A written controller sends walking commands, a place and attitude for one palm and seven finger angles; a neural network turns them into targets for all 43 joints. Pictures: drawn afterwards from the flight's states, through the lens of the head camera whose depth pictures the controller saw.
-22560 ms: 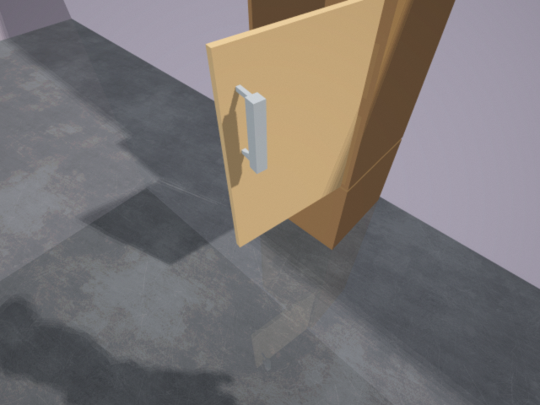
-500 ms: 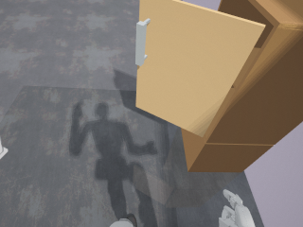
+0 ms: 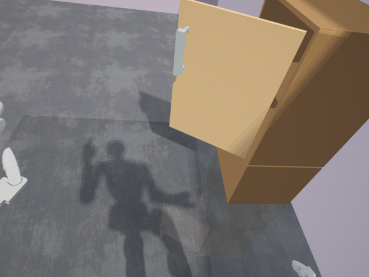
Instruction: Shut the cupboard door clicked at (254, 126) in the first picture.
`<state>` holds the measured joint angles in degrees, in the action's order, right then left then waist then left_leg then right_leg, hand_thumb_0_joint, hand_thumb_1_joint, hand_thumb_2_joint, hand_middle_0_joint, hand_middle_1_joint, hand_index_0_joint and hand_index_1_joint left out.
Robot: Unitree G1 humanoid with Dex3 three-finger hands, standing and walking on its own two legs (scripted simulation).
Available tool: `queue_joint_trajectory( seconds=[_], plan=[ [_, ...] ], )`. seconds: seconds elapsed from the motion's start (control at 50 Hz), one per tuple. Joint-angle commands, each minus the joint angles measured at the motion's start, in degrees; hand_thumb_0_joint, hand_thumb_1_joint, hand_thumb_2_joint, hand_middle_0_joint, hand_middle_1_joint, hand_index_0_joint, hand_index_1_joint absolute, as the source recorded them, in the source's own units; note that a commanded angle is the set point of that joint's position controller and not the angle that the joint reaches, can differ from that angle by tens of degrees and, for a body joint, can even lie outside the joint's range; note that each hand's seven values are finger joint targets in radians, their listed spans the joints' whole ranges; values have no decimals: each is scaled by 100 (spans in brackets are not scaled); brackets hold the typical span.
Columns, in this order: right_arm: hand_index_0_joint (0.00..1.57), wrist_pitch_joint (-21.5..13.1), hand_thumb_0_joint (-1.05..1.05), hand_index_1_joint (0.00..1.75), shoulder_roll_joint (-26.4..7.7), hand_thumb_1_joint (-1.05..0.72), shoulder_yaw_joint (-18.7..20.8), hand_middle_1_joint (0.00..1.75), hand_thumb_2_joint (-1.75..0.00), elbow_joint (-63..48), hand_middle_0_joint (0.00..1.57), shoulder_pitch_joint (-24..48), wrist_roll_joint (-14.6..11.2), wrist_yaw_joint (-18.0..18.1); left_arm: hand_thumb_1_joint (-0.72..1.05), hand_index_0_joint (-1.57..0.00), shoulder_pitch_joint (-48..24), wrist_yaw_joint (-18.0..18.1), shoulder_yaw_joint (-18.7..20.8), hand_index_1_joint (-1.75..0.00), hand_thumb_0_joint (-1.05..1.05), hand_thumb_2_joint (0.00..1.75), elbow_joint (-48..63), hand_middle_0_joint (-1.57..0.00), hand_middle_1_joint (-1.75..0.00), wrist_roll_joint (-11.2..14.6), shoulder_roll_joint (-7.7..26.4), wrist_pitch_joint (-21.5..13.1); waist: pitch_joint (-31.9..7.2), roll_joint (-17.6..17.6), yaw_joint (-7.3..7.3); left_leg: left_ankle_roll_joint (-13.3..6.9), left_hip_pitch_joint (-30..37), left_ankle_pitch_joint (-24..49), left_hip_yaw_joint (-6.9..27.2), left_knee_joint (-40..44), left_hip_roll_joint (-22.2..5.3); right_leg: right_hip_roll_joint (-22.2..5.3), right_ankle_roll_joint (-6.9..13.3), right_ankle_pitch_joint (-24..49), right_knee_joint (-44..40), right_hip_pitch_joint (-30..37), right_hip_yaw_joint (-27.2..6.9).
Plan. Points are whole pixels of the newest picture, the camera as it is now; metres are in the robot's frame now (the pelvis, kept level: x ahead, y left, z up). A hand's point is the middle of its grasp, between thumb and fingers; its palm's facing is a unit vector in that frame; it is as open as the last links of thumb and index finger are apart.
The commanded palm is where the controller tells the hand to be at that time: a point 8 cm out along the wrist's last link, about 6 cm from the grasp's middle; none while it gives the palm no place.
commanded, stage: stop stepping back and stand still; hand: left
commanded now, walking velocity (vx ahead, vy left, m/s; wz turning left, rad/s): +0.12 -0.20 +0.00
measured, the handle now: (182, 51) +0.84 +0.09 +0.10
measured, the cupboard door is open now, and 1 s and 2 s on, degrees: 61 61 61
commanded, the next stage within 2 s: let the arm hang, fingers relaxed in 0.96 s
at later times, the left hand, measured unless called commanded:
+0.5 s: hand (1, 211) +0.15 +0.28 +0.17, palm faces +0.47 -0.81 -0.35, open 7.4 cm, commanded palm +0.11 +0.30 +0.19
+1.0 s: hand (0, 188) +0.19 +0.30 +0.17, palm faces +0.36 -0.80 -0.47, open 7.4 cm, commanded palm +0.14 +0.34 +0.19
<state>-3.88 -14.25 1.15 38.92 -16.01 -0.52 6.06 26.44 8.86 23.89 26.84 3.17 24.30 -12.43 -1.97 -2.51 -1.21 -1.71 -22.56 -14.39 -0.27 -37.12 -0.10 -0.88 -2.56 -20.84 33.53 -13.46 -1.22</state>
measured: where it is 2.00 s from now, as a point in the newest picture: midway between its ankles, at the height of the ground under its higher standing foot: outside the picture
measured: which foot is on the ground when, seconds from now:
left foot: down 0.00-0.30, up 0.32-0.62, down 0.64-1.00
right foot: up 0.00-0.28, down 0.30-1.00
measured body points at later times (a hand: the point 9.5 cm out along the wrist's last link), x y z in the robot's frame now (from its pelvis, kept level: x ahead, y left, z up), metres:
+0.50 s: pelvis -0.04 +0.01 +0.02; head -0.09 +0.02 +0.47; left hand +0.12 +0.32 +0.19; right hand +0.07 -0.25 -0.08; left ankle +0.02 +0.13 -0.67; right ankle -0.09 -0.06 -0.72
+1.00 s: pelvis -0.01 +0.04 +0.01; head -0.01 +0.05 +0.46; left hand +0.16 +0.34 +0.19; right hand +0.15 -0.17 -0.08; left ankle +0.02 +0.15 -0.72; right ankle -0.08 -0.07 -0.72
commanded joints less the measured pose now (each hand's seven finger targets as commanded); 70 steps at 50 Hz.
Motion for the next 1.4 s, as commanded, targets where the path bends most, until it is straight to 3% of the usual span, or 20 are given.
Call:
queue_joint_trajectory(
  seconds=[0.0,0.04,0.1,0.22,0.26,0.28,0.3,0.32,0.34,0.44,0.56,0.62,0.64,0.7,0.84,1.02,1.04,1.1,1.2,1.38],
  plan=[
    [20,-644,0,30,-544,-90,170,30,-90,-1052,20,618,16,-15,90,-20,-543,74,574,-30,0,90,1770,-20,-30,23,1101,-353,-576,1853,245,-57,1063,-1439,2122,2831,-1389,383,180,-608,579,-489,-6],
    [20,-743,0,30,-462,-90,145,30,-90,-1057,20,734,102,-122,90,-20,-636,75,639,-30,0,90,2407,-20,-30,-33,1134,-419,-575,1824,236,112,1049,-2157,2341,3195,-1520,367,195,-480,1180,-623,-210],
    [20,-757,0,30,-390,-90,118,30,-90,-1098,20,766,100,-278,90,-20,266,94,560,-30,0,90,2276,-20,-30,-59,970,-258,-662,1424,116,8,1124,-1801,1424,3081,-1316,466,236,-204,838,-331,124],
    [20,-247,0,30,-348,-90,33,30,-90,-1109,20,786,150,-180,90,-20,814,91,752,-30,0,90,891,-20,-30,30,1080,218,-210,1483,170,398,15,-2326,443,2773,-792,738,521,-486,-1166,1043,875],
    [20,-23,0,30,-291,-90,59,30,-90,-1118,20,763,157,-152,90,-20,554,103,690,-30,0,90,716,-20,-30,-1,1091,329,-107,392,187,296,-682,-1726,99,1001,-455,-220,932,-755,-1732,1140,-396],
    [20,73,0,30,-280,-90,87,30,-90,-1128,20,729,168,-167,90,-20,299,96,676,-30,0,90,728,-20,-30,-9,1133,358,54,-568,186,272,-928,-1175,-100,-536,-141,-1279,1336,-1648,-2491,549,-1898],
    [20,69,0,30,-367,-90,84,30,-90,-1068,20,843,162,-176,90,-20,-145,122,674,-30,0,90,944,-20,-30,15,1231,288,494,-876,110,266,-1425,-964,-37,-1628,-93,-1975,1672,-1464,-2900,144,-2423],
    [20,-18,0,30,-449,-90,70,30,-90,-1027,20,916,220,-193,90,-20,-459,180,910,-30,0,90,1006,-20,-30,15,1416,128,463,-343,157,288,-1375,-841,15,-1978,-193,-1971,1733,-422,-2748,100,-2110],
    [20,-68,0,30,-328,-90,52,30,-90,-947,20,697,98,-206,90,-20,-239,175,594,-30,0,90,685,-20,-30,10,1056,101,-30,-773,237,260,-1650,-689,92,-2032,-148,-1691,1496,24,-2221,909,-1699],
    [20,-176,0,30,-407,-90,41,30,-90,-989,20,1045,46,-71,90,-20,-746,167,254,-30,0,90,770,-20,-30,-123,938,-87,794,81,141,204,-1030,-225,-291,-1278,-341,-1377,1199,14,-2364,-167,-983],
    [20,-432,0,30,-409,-90,111,30,-90,-980,20,821,100,4,90,-20,-633,255,511,-30,0,90,1454,-20,-30,-120,1118,-283,297,335,32,64,833,284,-630,760,-137,-957,918,684,-1486,-66,-330],
    [20,-432,0,30,-652,-90,255,30,-90,-1097,20,677,19,-15,90,-20,-122,243,766,-30,0,90,1514,-20,-30,-74,1153,-330,-409,1582,68,-383,2059,1781,830,1275,-1131,-143,200,1052,230,-456,300],
    [20,-416,0,30,-623,-90,230,30,-90,-1150,20,694,7,-68,90,-20,-175,237,797,-30,0,90,1574,-20,-30,-63,1146,-351,-511,1403,42,-561,2017,2398,1250,1318,-1394,63,103,485,327,-474,304],
    [20,-450,0,30,-477,-90,131,30,-90,-1031,20,703,52,-127,90,-20,-15,124,878,-30,0,90,1268,-20,-30,-71,1118,-322,-204,1352,106,-398,1103,1690,968,1659,-1362,79,198,-38,-287,53,331],
    [20,-296,0,30,-415,-90,97,30,-90,-1120,20,653,-49,-245,90,-20,825,73,747,-30,0,90,1039,-20,-30,30,902,-177,-1007,187,202,47,1117,2431,-52,735,-660,-363,325,3364,-671,839,-138],
    [20,-186,0,30,-345,-90,-6,30,-90,-1165,20,844,-18,-108,90,-20,38,118,788,-30,0,90,1252,-20,-30,-10,1162,-94,-571,644,172,30,1135,1651,-30,1029,-657,-299,280,2423,-965,382,-120],
    [20,-507,0,30,-1438,-90,234,30,-90,-363,20,1238,-101,-618,90,-20,-33,-690,-1850,-30,0,90,-2957,-20,-30,-396,4,792,84,700,303,11,690,2618,6,209,-713,-754,394,3150,-239,-235,297],
    [20,-28,0,30,-1075,-90,173,30,-90,-212,20,810,24,-629,90,-20,-329,-875,-1846,-30,0,90,-3517,-20,-30,-398,-254,1334,-106,770,160,-102,411,996,244,764,-928,-467,331,629,-409,-439,223],
    [20,246,0,30,-934,-90,20,30,-90,-22,20,782,158,-619,90,-20,-955,-876,-2028,-30,0,90,-5120,-20,-30,-444,-137,1252,134,-903,183,-96,511,716,457,822,-620,-648,557,348,-958,-418,-133],
    [20,425,0,30,-509,-90,-3,30,-90,1018,20,339,209,-547,90,-20,-534,-766,-2162,-30,0,90,-7496,-20,-30,-397,-569,1295,69,1409,129,-23,653,-144,498,1674,-545,-448,532,201,-1175,275,-26]
  ],
)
